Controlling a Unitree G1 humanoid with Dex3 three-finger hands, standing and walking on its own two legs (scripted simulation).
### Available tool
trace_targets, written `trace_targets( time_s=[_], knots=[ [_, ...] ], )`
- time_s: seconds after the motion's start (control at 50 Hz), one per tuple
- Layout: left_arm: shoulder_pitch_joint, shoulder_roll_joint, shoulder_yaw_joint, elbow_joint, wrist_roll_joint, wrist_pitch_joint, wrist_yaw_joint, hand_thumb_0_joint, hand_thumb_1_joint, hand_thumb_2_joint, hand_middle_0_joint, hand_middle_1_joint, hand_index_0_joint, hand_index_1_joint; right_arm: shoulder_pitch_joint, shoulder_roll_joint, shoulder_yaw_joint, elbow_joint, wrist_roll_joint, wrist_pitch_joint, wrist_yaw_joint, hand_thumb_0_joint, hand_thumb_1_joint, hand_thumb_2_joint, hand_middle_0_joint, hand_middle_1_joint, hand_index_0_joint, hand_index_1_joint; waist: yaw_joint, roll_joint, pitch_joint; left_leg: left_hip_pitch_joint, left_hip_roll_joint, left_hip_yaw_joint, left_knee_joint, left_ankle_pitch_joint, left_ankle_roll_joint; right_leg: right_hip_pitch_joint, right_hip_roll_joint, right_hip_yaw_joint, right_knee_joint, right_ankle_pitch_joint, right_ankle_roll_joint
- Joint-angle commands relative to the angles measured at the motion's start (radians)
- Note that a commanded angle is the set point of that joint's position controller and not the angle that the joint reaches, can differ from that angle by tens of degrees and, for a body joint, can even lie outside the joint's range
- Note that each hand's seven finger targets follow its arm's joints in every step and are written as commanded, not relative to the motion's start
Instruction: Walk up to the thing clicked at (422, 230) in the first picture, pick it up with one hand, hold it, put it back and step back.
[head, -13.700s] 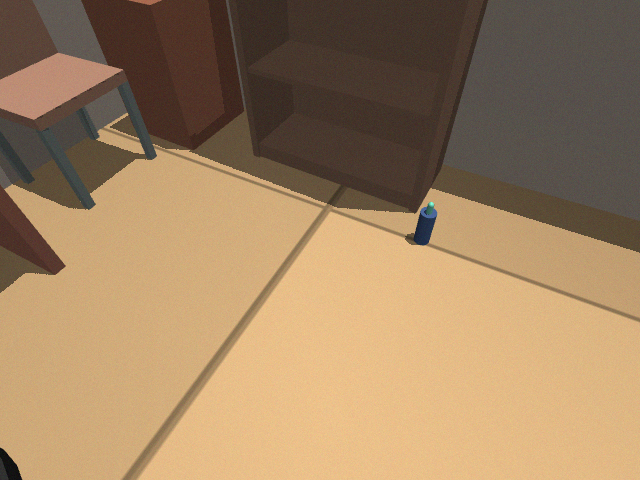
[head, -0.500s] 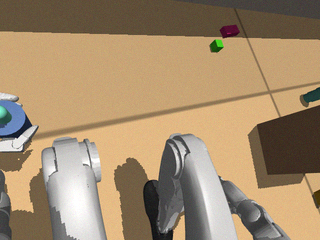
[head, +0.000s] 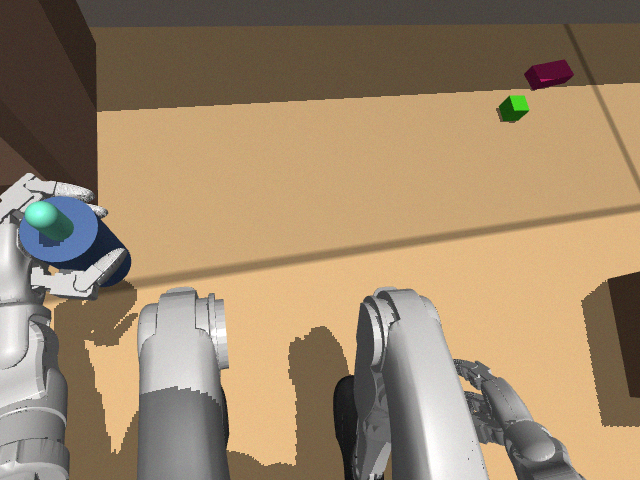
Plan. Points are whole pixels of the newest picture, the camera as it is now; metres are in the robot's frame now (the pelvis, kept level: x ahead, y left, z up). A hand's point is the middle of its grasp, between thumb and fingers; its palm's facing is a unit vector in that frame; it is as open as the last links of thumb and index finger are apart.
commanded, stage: settle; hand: left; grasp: from the side
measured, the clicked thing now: (78, 243) +0.37 +0.29 -0.05
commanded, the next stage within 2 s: lift in 0.78 s
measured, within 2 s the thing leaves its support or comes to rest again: neither
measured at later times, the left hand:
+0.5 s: hand (63, 220) +0.37 +0.28 +0.00, palm faces +0.23 -0.97 -0.03, open 9.2 cm
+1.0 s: hand (55, 207) +0.38 +0.28 +0.03, palm faces +0.24 -0.97 -0.03, open 9.2 cm
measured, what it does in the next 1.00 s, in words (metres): rises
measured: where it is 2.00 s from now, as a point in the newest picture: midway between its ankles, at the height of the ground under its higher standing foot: (286, 467)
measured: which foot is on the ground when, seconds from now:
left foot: down 0.00-1.00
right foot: down 0.00-1.00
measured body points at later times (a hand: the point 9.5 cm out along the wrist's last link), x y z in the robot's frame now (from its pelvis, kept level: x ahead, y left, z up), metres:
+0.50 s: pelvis +0.00 +0.00 +0.03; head +0.20 +0.06 +0.44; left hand +0.36 +0.33 +0.01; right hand +0.20 -0.25 -0.09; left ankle +0.09 +0.14 -0.30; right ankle +0.09 -0.11 -0.30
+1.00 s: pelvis +0.00 +0.00 +0.05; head +0.19 +0.05 +0.46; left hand +0.36 +0.33 +0.03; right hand +0.19 -0.25 -0.07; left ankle +0.09 +0.14 -0.30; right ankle +0.09 -0.11 -0.30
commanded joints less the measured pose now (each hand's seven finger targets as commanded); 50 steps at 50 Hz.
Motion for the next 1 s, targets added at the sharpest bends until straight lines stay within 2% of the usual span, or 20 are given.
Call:
trace_targets(
  time_s=[0.0, 0.02, 0.04, 0.06, 0.08, 0.1, 0.2, 0.3, 0.32, 0.38, 0.42, 0.46, 0.56, 0.62, 0.66, 0.76, 0.86, 0.88, 0.9, 0.98],
  knots=[
    [-0.251, 0.214, 0.073, -0.301, -0.032, -0.077, -0.020, 0.000, 0.218, 1.226, -1.221, -1.312, -1.214, -1.333, 0.076, -0.223, -0.105, -0.068, 0.010, -0.034, -0.029, 0.000, -0.892, -0.899, 0.200, 0.300, 0.200, 0.300, 0.017, 0.218, -0.689, 0.484, -0.012, 0.094, -0.290, 0.109, 0.039, 0.313, 0.029, -0.007, -0.288, 0.203, -0.039],
    [-0.233, 0.211, 0.073, -0.288, -0.028, -0.068, -0.023, 0.000, 0.184, 1.226, -1.234, -1.320, -1.228, -1.342, 0.070, -0.221, -0.105, -0.070, 0.012, -0.036, -0.031, 0.000, -0.897, -0.900, 0.200, 0.300, 0.200, 0.300, 0.022, 0.223, -0.675, 0.493, -0.013, 0.093, -0.303, 0.099, 0.039, 0.290, 0.028, -0.009, -0.289, 0.188, -0.042],
    [-0.148, 0.190, 0.077, -0.188, -0.025, -0.050, -0.026, 0.000, 0.172, 1.237, -1.240, -1.330, -1.232, -1.354, 0.070, -0.205, -0.097, -0.074, 0.015, -0.037, -0.030, 0.000, -0.900, -0.901, 0.200, 0.300, 0.200, 0.300, 0.018, 0.190, -0.656, 0.478, -0.011, 0.095, -0.299, 0.106, 0.042, 0.303, 0.029, -0.004, -0.304, 0.193, -0.037],
    [-0.258, 0.193, 0.070, -0.287, -0.032, -0.058, -0.030, 0.000, 0.204, 1.241, -1.241, -1.326, -1.234, -1.348, 0.073, -0.216, -0.109, -0.077, 0.017, -0.040, -0.033, 0.000, -0.893, -0.899, 0.200, 0.300, 0.200, 0.300, 0.006, 0.190, -0.662, 0.465, -0.013, 0.094, -0.305, 0.093, 0.043, 0.298, 0.028, -0.008, -0.305, 0.184, -0.039],
    [-0.251, 0.203, 0.091, -0.268, -0.035, -0.058, -0.029, 0.000, 0.188, 1.245, -1.235, -1.324, -1.227, -1.348, 0.073, -0.209, -0.106, -0.075, 0.020, -0.043, -0.035, 0.000, -0.895, -0.900, 0.200, 0.300, 0.200, 0.300, 0.017, 0.194, -0.674, 0.475, -0.015, 0.097, -0.315, 0.083, 0.042, 0.306, 0.025, -0.004, -0.310, 0.172, -0.040],
    [-0.215, 0.195, 0.088, -0.234, -0.033, -0.052, -0.031, 0.000, 0.192, 1.248, -1.245, -1.337, -1.239, -1.359, 0.073, -0.202, -0.106, -0.071, 0.020, -0.043, -0.036, 0.000, -0.896, -0.900, 0.200, 0.300, 0.200, 0.300, 0.019, 0.177, -0.666, 0.471, -0.013, 0.100, -0.313, 0.086, 0.044, 0.312, 0.025, 0.003, -0.323, 0.172, -0.036],
    [-0.245, 0.184, 0.087, -0.265, -0.034, -0.039, -0.047, 0.000, 0.201, 1.257, -1.262, -1.347, -1.256, -1.369, 0.098, -0.197, -0.121, -0.064, 0.022, -0.057, -0.044, 0.000, -0.895, -0.900, 0.200, 0.300, 0.200, 0.300, 0.021, 0.162, -0.705, 0.489, -0.012, 0.113, -0.317, 0.154, 0.048, 0.372, 0.020, 0.027, -0.349, 0.231, -0.030],
    [-0.254, 0.185, 0.106, -0.246, -0.025, -0.034, -0.047, 0.000, 0.144, 1.278, -1.268, -1.356, -1.258, -1.383, 0.099, -0.192, -0.124, -0.061, 0.023, -0.061, -0.044, 0.000, -0.898, -0.901, 0.200, 0.300, 0.200, 0.300, 0.037, 0.181, -0.696, 0.531, -0.012, 0.112, -0.353, 0.132, 0.044, 0.338, 0.021, 0.014, -0.346, 0.196, -0.041],
    [-0.256, 0.167, 0.086, -0.238, -0.022, -0.031, -0.052, 0.000, 0.129, 1.285, -1.282, -1.368, -1.272, -1.396, 0.098, -0.197, -0.127, -0.060, 0.025, -0.061, -0.046, 0.000, -0.903, -0.902, 0.200, 0.300, 0.199, 0.300, 0.025, 0.195, -0.677, 0.541, -0.012, 0.111, -0.361, 0.120, 0.043, 0.312, 0.020, 0.012, -0.349, 0.184, -0.043],
    [-0.280, 0.173, 0.098, -0.248, -0.021, -0.035, -0.048, 0.000, 0.161, 1.309, -1.300, -1.386, -1.289, -1.415, 0.107, -0.188, -0.130, -0.064, 0.023, -0.064, -0.049, 0.000, -0.900, -0.902, 0.200, 0.300, 0.199, 0.300, 0.024, 0.157, -0.700, 0.519, -0.013, 0.117, -0.362, 0.131, 0.047, 0.362, 0.018, 0.022, -0.370, 0.194, -0.038],
    [-0.270, 0.185, 0.100, -0.252, -0.016, -0.031, -0.054, 0.000, 0.143, 1.295, -1.288, -1.374, -1.278, -1.402, 0.104, -0.189, -0.130, -0.067, 0.026, -0.066, -0.048, 0.000, -0.902, -0.903, 0.200, 0.300, 0.199, 0.300, 0.038, 0.199, -0.701, 0.550, -0.016, 0.118, -0.390, 0.103, 0.043, 0.333, 0.017, 0.019, -0.368, 0.162, -0.046],
    [-0.271, 0.171, 0.094, -0.225, -0.012, -0.026, -0.051, 0.000, 0.149, 1.310, -1.305, -1.391, -1.296, -1.419, 0.105, -0.189, -0.131, -0.072, 0.030, -0.069, -0.050, 0.000, -0.902, -0.902, 0.200, 0.300, 0.199, 0.300, 0.026, 0.189, -0.675, 0.554, -0.016, 0.114, -0.403, 0.082, 0.042, 0.312, 0.017, 0.013, -0.374, 0.141, -0.047],
    [-0.296, 0.181, 0.096, -0.253, -0.011, -0.025, -0.057, 0.000, 0.171, 1.302, -1.288, -1.379, -1.280, -1.405, 0.126, -0.185, -0.139, -0.059, 0.027, -0.077, -0.056, 0.000, -0.902, -0.902, 0.200, 0.300, 0.199, 0.300, 0.027, 0.193, -0.734, 0.591, -0.017, 0.121, -0.396, 0.151, 0.046, 0.350, 0.013, 0.026, -0.385, 0.206, -0.042],
    [-0.306, 0.153, 0.092, -0.211, -0.011, -0.023, -0.056, 0.000, 0.167, 1.315, -1.281, -1.384, -1.274, -1.409, 0.136, -0.180, -0.136, -0.050, 0.026, -0.078, -0.057, 0.000, -0.901, -0.902, 0.200, 0.300, 0.199, 0.300, 0.014, 0.178, -0.700, 0.587, -0.015, 0.118, -0.399, 0.152, 0.047, 0.344, 0.012, 0.022, -0.388, 0.208, -0.040],
    [-0.323, 0.166, 0.097, -0.228, -0.012, -0.027, -0.057, 0.000, 0.156, 1.300, -1.287, -1.372, -1.279, -1.398, 0.132, -0.179, -0.136, -0.049, 0.027, -0.080, -0.057, 0.000, -0.898, -0.901, 0.200, 0.300, 0.199, 0.300, 0.024, 0.177, -0.733, 0.605, -0.017, 0.119, -0.401, 0.161, 0.048, 0.350, 0.012, 0.027, -0.392, 0.212, -0.042],
    [-0.331, 0.164, 0.100, -0.179, -0.003, -0.028, -0.054, 0.000, 0.144, 1.308, -1.263, -1.362, -1.255, -1.389, 0.128, -0.173, -0.137, -0.053, 0.026, -0.082, -0.059, 0.000, -0.896, -0.901, 0.200, 0.300, 0.199, 0.300, 0.024, 0.158, -0.687, 0.568, -0.021, 0.129, -0.427, 0.085, 0.047, 0.357, 0.011, 0.036, -0.423, 0.136, -0.043],
    [-0.337, 0.156, 0.092, -0.174, -0.001, -0.026, -0.060, 0.000, 0.185, 1.296, -1.250, -1.349, -1.246, -1.371, 0.140, -0.173, -0.140, -0.053, 0.029, -0.081, -0.062, 0.000, -0.894, -0.900, 0.200, 0.300, 0.199, 0.300, 0.022, 0.160, -0.715, 0.591, -0.023, 0.131, -0.433, 0.119, 0.049, 0.366, 0.008, 0.039, -0.427, 0.170, -0.043],
    [-0.340, 0.166, 0.103, -0.171, 0.003, -0.026, -0.057, 0.000, 0.194, 1.216, -1.277, -1.370, -1.305, -1.357, 0.143, -0.172, -0.139, -0.050, 0.029, -0.083, -0.061, 0.000, -0.923, -0.899, 0.201, 0.299, 0.200, 0.299, 0.019, 0.162, -0.705, 0.586, -0.024, 0.129, -0.438, 0.114, 0.047, 0.361, 0.008, 0.034, -0.420, 0.163, -0.044],
    [-0.346, 0.173, 0.111, -0.176, -0.001, -0.028, -0.055, 0.000, 0.158, 1.223, -1.296, -1.398, -1.323, -1.387, 0.139, -0.170, -0.139, -0.055, 0.030, -0.085, -0.061, 0.000, -0.918, -0.898, 0.201, 0.299, 0.200, 0.299, 0.032, 0.155, -0.711, 0.591, -0.024, 0.133, -0.441, 0.109, 0.047, 0.365, 0.008, 0.041, -0.431, 0.155, -0.044],
    [-0.333, 0.178, 0.107, -0.214, -0.005, -0.031, -0.066, 0.000, 0.154, 1.235, -1.309, -1.407, -1.335, -1.398, 0.145, -0.172, -0.144, -0.057, 0.033, -0.089, -0.063, 0.000, -0.919, -0.898, 0.201, 0.299, 0.200, 0.299, 0.035, 0.165, -0.752, 0.631, -0.025, 0.134, -0.456, 0.131, 0.045, 0.389, 0.006, 0.044, -0.439, 0.173, -0.045]
  ],
)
